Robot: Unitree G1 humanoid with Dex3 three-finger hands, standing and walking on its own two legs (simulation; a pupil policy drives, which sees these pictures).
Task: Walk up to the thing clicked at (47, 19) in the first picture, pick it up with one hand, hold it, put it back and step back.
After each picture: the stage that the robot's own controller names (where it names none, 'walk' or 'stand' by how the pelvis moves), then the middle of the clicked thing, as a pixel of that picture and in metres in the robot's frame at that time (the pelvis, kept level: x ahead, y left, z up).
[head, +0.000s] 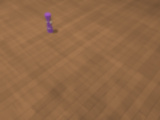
stand; (49, 23) +1.69 +0.39 -0.66
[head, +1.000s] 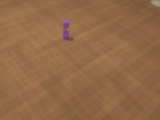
walk; (65, 30) +1.58 +0.16 -0.63
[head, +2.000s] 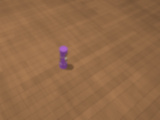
walk; (63, 58) +1.02 +0.11 -0.64
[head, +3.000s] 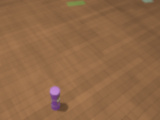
walk; (55, 99) +0.63 +0.15 -0.64
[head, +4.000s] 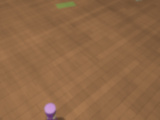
stand; (51, 115) +0.50 +0.15 -0.64
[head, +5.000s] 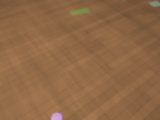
stand; out of the picture +0.45 +0.15 -0.65
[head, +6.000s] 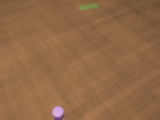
stand; (59, 118) +0.47 +0.16 -0.64
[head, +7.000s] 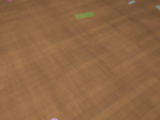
stand; out of the picture +0.43 +0.17 -0.66
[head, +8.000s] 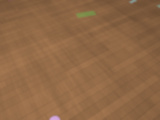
stand; out of the picture +0.44 +0.18 -0.66
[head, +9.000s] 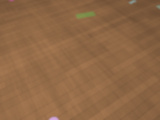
stand; out of the picture +0.44 +0.19 -0.66
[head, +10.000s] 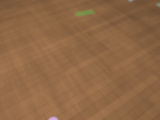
stand; out of the picture +0.43 +0.19 -0.66
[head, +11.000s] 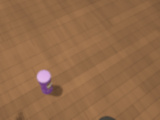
go down; (45, 83) +0.49 +0.16 -0.49
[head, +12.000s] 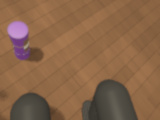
go down; (20, 43) +0.55 +0.17 -0.28
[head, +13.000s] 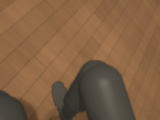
close in; out of the picture +0.56 +0.21 -0.20
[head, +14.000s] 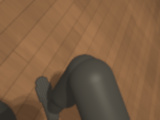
close; out of the picture +0.54 +0.23 -0.19
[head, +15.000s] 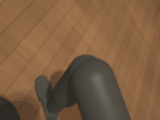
lift; out of the picture +0.51 +0.22 -0.20
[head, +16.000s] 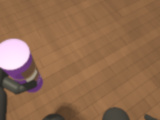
lift; (25, 72) +0.37 +0.17 +0.00
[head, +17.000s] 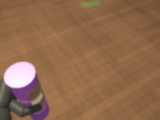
hold; (31, 96) +0.30 +0.16 +0.04
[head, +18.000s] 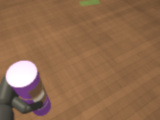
crouch; (33, 93) +0.31 +0.16 +0.04
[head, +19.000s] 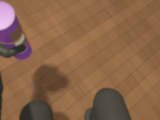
crouch; (13, 37) +0.48 +0.16 -0.04
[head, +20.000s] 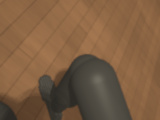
lower; out of the picture +0.51 +0.20 -0.20
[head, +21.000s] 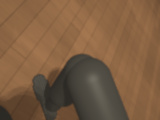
lower; out of the picture +0.52 +0.22 -0.20
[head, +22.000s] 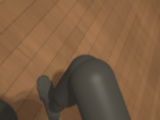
lower; out of the picture +0.51 +0.20 -0.20
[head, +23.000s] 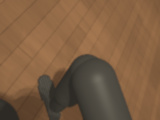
lower; out of the picture +0.51 +0.20 -0.20
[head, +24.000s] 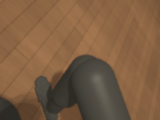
loosen; out of the picture +0.50 +0.18 -0.20
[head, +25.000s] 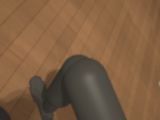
withdraw; out of the picture +0.51 +0.18 -0.21
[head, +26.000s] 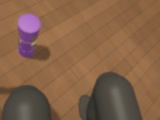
withdraw; (27, 39) +0.53 +0.12 -0.22
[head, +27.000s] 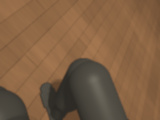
stand; out of the picture +0.52 +0.16 -0.19
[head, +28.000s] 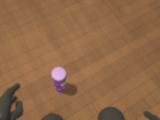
walk; (59, 80) +0.47 +0.08 -0.44
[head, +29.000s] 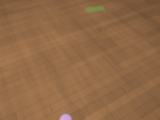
stand; out of the picture +0.43 +0.09 -0.60
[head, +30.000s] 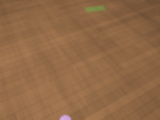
stand; out of the picture +0.42 +0.09 -0.60
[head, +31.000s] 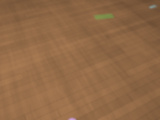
stand; out of the picture +0.44 +0.07 -0.64
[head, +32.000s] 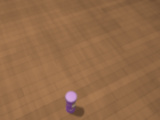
walk; (70, 103) +0.49 +0.03 -0.63
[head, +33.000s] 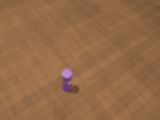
walk; (66, 81) +0.65 +0.07 -0.64
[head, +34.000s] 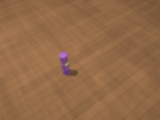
walk; (64, 64) +0.94 +0.23 -0.63
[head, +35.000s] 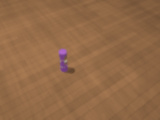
stand; (63, 61) +1.04 +0.17 -0.64
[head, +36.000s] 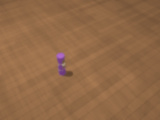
stand; (61, 64) +1.05 +0.18 -0.66
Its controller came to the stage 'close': yes
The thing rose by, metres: 0.68
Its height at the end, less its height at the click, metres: +0.00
